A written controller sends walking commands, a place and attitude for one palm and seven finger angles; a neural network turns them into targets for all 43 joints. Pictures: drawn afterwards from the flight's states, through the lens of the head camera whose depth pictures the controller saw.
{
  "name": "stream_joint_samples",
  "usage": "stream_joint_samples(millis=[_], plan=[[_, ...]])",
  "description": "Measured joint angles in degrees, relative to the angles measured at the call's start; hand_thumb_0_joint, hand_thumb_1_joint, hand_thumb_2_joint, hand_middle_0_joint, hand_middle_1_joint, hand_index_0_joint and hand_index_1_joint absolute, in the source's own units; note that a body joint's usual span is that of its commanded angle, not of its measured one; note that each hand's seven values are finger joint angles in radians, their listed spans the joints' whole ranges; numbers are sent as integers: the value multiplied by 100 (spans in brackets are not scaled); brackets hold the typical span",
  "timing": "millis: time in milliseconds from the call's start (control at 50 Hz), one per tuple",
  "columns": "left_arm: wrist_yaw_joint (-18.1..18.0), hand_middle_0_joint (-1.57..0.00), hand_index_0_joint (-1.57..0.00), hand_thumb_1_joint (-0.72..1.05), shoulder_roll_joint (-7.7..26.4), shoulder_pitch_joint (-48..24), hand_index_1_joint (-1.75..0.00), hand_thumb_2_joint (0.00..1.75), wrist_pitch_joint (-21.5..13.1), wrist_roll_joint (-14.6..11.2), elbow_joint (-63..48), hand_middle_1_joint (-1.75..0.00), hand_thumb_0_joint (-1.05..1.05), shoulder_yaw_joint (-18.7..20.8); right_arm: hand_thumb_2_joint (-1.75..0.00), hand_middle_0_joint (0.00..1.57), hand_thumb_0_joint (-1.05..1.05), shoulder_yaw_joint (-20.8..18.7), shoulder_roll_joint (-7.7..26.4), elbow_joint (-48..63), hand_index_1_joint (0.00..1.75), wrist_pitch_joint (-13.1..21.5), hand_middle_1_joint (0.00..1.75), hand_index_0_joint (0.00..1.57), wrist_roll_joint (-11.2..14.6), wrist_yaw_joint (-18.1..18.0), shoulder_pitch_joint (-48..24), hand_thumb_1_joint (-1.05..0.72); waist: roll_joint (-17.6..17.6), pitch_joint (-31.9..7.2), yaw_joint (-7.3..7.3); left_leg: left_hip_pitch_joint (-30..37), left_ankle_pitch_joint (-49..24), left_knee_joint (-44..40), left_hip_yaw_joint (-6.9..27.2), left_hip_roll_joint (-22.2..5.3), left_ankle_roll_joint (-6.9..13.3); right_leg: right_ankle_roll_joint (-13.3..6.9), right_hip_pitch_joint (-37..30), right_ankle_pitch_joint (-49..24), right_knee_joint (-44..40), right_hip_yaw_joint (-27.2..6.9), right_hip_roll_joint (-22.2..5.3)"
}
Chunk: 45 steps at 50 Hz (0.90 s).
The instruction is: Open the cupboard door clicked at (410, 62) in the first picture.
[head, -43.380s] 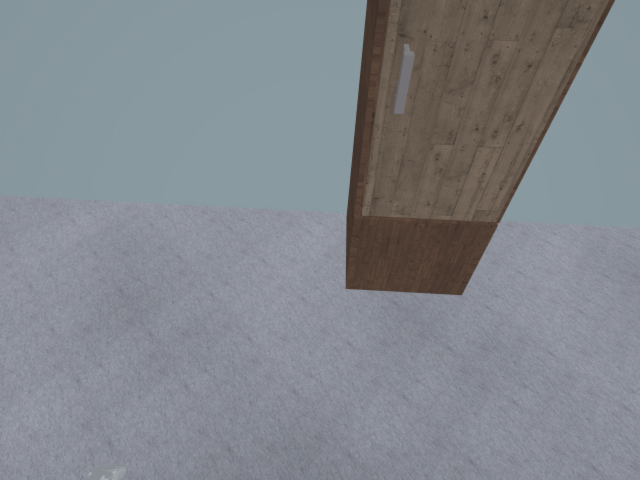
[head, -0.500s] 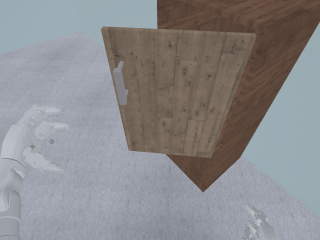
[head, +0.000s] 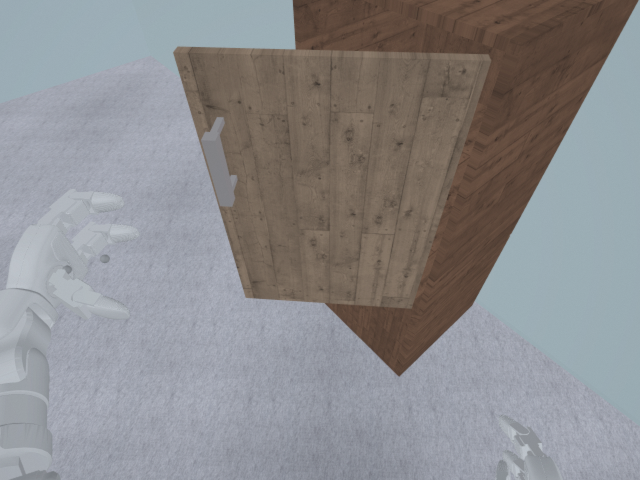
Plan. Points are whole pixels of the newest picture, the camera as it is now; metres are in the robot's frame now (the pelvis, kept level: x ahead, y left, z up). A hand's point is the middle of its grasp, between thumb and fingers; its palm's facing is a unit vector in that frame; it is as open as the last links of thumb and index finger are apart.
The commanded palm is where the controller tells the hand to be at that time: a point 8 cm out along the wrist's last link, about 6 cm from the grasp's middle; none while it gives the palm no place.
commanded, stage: move the hooked fingers beside the handle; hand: left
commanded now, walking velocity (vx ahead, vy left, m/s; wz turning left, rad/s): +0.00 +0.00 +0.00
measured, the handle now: (223, 163) +0.53 +0.19 +0.10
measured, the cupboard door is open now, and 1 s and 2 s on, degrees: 44 44 44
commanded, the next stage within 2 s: none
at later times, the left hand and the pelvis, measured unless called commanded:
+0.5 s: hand (133, 225) +0.39 +0.27 +0.11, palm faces +0.01 -1.00 -0.01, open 13.9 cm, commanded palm +0.36 +0.32 +0.11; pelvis +0.01 +0.01 +0.00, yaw -1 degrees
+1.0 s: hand (163, 194) +0.45 +0.25 +0.11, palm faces -0.01 -1.00 -0.01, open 14.0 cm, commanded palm +0.43 +0.30 +0.11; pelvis +0.00 +0.03 -0.01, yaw -1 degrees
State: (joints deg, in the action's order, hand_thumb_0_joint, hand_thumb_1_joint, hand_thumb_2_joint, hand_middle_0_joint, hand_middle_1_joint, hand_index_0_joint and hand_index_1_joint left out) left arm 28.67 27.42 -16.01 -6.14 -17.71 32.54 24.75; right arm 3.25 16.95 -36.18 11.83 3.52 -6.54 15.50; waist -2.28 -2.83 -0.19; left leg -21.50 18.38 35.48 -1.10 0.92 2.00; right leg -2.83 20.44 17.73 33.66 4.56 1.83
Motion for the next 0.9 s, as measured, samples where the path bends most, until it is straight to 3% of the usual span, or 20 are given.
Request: stream_joint_samples(millis=[280,600,780,900], plan=[[-124,-30,-30,-50,189,-743,-120,30,-241,244,928,-120,-2,86,-90,20,1,-74,46,-52,30,-246,30,20,-7,65,328,-90,53,-30,200,-295,60,129,-78,-27,30,23,311,15,106,-75,22],[-389,-30,-30,-50,21,-1117,-120,30,-427,368,1211,-120,-2,-63,-90,20,1,-95,-32,-10,30,-522,30,20,-51,160,439,-90,69,-133,269,-343,79,88,-163,33,133,133,366,-5,47,-165,-36],[-546,-30,-30,-50,34,-1732,-120,30,-553,500,1797,-120,-2,-299,-90,20,1,-67,-41,-66,30,-667,30,20,-79,189,389,-90,95,-119,297,-490,78,175,-118,86,175,178,474,-1,102,-116,-91],[-674,-30,-30,-50,93,-2329,-120,30,-730,640,2411,-120,-2,-403,-90,20,1,-52,-25,-132,30,-762,30,20,-115,217,407,-90,120,-86,390,-691,87,281,-103,108,188,192,667,18,210,-96,-118]])
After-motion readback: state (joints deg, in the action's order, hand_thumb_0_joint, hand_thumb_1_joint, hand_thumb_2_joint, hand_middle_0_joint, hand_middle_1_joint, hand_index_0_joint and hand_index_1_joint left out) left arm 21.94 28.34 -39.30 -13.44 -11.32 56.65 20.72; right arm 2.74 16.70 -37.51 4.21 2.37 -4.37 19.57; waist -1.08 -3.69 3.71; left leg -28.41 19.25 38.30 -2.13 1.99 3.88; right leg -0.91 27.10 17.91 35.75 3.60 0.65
